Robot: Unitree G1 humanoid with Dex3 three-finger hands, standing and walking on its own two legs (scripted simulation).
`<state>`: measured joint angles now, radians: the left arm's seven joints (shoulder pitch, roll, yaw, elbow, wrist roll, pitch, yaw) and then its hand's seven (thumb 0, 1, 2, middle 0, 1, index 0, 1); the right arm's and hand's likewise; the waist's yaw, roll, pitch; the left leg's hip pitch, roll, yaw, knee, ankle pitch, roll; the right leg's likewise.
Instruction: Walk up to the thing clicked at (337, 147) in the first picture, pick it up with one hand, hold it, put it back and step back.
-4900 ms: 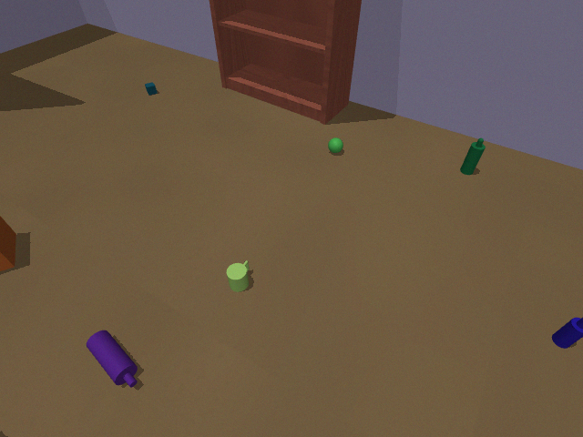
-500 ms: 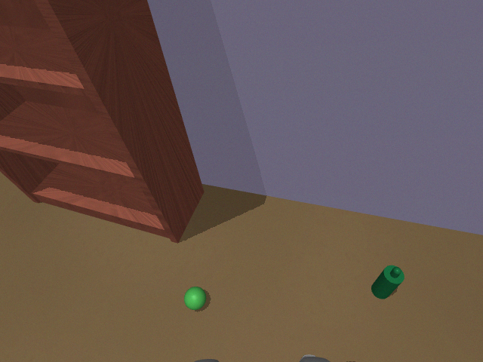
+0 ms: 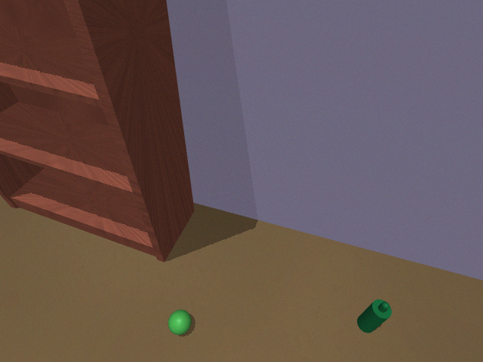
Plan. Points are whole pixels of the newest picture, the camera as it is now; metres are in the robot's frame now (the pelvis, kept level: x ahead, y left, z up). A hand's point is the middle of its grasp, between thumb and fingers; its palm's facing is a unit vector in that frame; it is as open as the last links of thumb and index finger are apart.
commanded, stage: walk up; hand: left
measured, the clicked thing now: (179, 322) +0.42 +0.23 -0.72
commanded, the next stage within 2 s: stand in 1.24 s
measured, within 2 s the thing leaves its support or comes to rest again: neither
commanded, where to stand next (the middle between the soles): +0.05 +0.00 m, yaw +0 degrees
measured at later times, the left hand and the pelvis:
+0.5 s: hand out of the picture +0.10 +0.24 -0.14, palm faces -0.01 -0.94 -0.35, open 7.3 cm; pelvis +0.02 -0.01 +0.01, yaw +0 degrees
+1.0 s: hand out of the picture +0.12 +0.24 -0.14, palm faces -0.03 -0.94 -0.34, open 7.3 cm; pelvis +0.03 -0.01 +0.01, yaw -1 degrees
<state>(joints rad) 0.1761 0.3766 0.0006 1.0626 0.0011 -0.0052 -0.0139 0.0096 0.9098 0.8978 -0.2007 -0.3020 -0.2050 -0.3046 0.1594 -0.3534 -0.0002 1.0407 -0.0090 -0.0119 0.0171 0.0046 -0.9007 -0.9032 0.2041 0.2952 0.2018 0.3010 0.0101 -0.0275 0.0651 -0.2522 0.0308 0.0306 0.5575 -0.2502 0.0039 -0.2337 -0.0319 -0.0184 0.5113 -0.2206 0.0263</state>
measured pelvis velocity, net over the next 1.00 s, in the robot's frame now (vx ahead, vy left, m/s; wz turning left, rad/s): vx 0.03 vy -0.01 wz -0.01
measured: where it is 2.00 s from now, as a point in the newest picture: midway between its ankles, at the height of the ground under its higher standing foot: outside the picture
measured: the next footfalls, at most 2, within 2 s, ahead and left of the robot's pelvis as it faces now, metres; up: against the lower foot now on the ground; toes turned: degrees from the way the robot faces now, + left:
none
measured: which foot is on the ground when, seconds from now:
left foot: down 0.00-1.00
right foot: down 0.00-1.00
